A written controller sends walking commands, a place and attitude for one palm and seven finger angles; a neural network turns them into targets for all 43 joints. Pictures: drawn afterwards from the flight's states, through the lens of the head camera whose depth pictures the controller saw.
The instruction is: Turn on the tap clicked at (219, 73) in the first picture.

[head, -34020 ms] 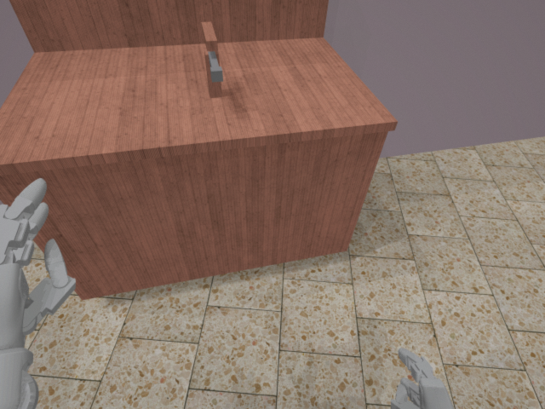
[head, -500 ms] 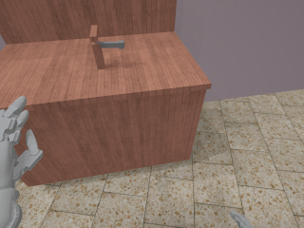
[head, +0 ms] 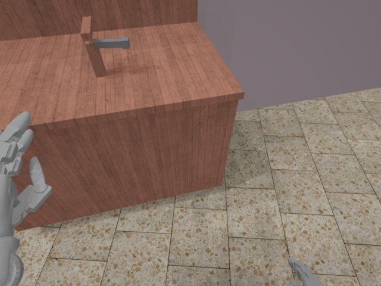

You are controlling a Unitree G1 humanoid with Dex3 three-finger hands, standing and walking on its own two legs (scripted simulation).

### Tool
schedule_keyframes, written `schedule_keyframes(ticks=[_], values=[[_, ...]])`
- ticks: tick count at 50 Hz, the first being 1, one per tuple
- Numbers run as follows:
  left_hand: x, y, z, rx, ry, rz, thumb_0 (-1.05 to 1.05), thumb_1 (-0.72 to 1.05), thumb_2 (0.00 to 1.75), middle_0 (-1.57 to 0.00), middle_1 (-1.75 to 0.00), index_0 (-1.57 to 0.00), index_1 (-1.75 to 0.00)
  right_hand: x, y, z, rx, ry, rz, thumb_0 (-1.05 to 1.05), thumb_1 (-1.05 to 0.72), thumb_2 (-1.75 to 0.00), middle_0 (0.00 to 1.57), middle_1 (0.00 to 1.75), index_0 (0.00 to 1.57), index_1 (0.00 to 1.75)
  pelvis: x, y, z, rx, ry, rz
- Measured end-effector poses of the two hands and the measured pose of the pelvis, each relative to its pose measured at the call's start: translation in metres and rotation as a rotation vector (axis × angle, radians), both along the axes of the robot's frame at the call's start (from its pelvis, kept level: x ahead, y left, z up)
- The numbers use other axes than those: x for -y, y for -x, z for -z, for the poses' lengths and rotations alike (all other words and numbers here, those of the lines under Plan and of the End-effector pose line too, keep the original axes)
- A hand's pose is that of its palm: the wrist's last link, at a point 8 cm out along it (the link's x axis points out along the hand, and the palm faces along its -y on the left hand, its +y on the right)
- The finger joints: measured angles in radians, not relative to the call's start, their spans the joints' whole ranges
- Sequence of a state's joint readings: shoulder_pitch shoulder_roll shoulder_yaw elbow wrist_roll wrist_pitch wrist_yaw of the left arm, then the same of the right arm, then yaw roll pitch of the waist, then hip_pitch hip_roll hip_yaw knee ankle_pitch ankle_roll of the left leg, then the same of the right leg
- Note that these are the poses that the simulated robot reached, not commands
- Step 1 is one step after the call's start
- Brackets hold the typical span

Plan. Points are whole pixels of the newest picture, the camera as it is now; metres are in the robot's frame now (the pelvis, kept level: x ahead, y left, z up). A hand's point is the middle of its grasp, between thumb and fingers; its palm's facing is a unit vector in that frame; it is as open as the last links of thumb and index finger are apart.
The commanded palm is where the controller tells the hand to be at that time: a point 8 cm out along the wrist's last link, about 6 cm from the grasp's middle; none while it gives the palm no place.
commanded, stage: stop stepping back and stand still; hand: left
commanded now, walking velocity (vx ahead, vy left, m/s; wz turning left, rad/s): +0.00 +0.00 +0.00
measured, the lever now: (125, 43) +0.83 +0.26 +0.11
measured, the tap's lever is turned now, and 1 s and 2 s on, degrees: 80 80 80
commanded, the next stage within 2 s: stand and check the lever's angle in 0.46 s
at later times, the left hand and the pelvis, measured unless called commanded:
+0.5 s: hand (54, 176) +0.24 +0.23 +0.18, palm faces +0.39 -0.84 -0.37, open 7.4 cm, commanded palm +0.20 +0.27 +0.19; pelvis +0.04 -0.01 +0.01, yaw +0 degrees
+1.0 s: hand (39, 186) +0.23 +0.24 +0.17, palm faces +0.38 -0.86 -0.35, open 7.4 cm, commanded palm +0.18 +0.28 +0.19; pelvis +0.01 +0.01 +0.02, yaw -1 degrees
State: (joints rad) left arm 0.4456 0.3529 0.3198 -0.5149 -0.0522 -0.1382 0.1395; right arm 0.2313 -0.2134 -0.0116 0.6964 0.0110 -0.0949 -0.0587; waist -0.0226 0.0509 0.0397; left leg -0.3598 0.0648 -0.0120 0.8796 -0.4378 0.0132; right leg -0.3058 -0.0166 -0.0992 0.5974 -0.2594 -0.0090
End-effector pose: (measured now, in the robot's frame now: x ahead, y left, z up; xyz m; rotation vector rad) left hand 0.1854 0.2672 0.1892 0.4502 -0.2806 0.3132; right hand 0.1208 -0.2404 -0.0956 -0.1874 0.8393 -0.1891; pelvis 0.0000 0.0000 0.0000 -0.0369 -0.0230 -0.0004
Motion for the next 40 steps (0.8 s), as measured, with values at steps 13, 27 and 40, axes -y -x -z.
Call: schedule_keyframes(ticks=[13, 27, 40], values=[[0.001, -0.02, -0.004, 0.004, 0.009, -0.063, 0.02, 0.89, 0.9, -0.21, -0.3, -0.21, -0.31, 0.011, -0.066, -0.028, 0.122, 0.009, -0.021, 0.01, -0.9, -0.9, 0.2, 0.3, 0.2, 0.3, 0.014, -0.032, -0.007, 0.006, -0.02, -0.004], [-0.001, -0.018, -0.001, -0.052, 0.035, -0.072, 0.02, 0.89, 0.9, -0.21, -0.3, -0.21, -0.31, -0.006, -0.096, -0.042, 0.167, -0.013, -0.074, 0.01, -0.9, -0.9, 0.2, 0.3, 0.2, 0.3, 0.011, -0.036, -0.015, 0.01, -0.025, -0.001], [-0.008, -0.01, 0.004, -0.059, 0.064, -0.057, 0.02, 0.89, 0.9, -0.21, -0.3, -0.21, -0.31, -0.007, -0.061, -0.04, 0.118, 0.013, -0.049, 0.01, -0.9, -0.9, 0.2, 0.3, 0.2, 0.3, 0.001, -0.024, -0.017, 0.017, -0.021, 0.008]])
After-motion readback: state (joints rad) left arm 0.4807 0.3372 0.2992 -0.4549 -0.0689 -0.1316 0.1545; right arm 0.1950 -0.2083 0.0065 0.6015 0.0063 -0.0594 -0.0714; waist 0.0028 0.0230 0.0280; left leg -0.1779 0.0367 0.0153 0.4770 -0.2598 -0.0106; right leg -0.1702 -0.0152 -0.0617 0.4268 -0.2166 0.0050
